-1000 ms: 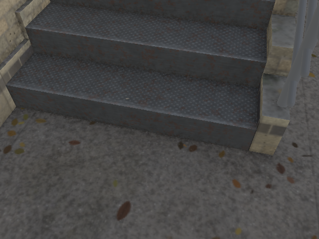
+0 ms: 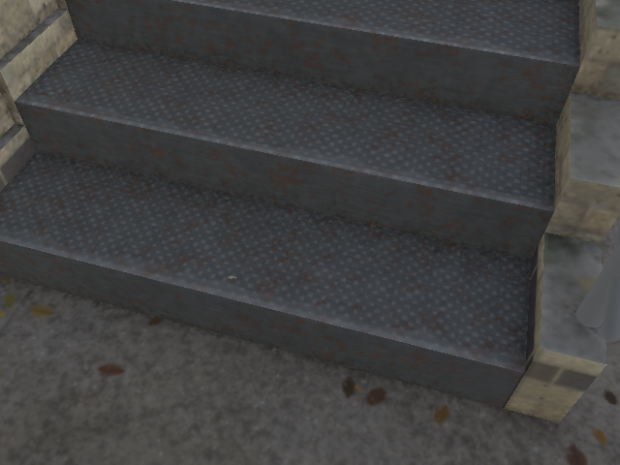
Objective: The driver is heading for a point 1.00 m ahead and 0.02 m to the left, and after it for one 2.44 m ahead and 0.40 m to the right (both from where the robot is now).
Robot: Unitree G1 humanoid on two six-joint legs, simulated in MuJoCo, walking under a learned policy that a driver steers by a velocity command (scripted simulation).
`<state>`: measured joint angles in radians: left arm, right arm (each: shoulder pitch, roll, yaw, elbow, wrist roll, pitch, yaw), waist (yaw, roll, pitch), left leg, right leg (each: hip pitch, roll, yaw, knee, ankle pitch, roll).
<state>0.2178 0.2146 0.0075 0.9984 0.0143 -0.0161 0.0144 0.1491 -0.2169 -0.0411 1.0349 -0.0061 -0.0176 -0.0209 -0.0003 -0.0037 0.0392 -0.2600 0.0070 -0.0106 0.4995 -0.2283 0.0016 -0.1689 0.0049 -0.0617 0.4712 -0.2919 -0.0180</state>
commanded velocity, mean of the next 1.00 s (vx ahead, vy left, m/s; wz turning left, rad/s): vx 0.12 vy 0.00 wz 0.00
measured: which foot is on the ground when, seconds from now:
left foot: down 0.00-0.66, up 0.68-0.88, down 0.90-1.00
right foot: down 0.00-0.90, up 0.92-1.00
